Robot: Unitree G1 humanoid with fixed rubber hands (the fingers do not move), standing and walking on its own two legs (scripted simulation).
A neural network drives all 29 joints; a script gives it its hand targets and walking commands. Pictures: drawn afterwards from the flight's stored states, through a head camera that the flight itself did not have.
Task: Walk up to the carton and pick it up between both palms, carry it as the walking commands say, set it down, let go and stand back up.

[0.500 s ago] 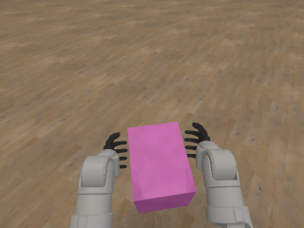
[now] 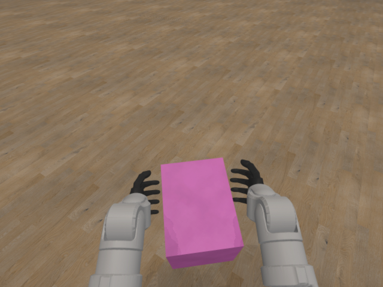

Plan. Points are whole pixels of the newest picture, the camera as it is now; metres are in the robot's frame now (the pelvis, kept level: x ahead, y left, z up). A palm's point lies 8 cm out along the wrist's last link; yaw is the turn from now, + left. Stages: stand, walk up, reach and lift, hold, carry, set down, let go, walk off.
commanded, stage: carry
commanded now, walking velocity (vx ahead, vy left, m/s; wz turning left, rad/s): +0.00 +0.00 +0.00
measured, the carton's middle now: (197, 213) +0.32 +0.00 -0.03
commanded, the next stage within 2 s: hold in 1.18 s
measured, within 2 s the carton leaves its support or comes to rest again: neither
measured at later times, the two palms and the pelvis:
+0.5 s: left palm (140, 206) +0.28 +0.12 +0.07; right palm (259, 197) +0.29 -0.12 +0.08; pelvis -0.01 +0.00 +0.00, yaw +0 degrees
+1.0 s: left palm (136, 208) +0.28 +0.12 +0.06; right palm (255, 199) +0.29 -0.12 +0.07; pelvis -0.01 +0.00 +0.00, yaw +0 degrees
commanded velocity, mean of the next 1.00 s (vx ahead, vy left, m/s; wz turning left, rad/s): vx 0.00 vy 0.00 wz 0.00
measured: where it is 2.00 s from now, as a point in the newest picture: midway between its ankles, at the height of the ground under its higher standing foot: outside the picture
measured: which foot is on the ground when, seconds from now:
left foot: down 0.00-1.00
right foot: down 0.00-1.00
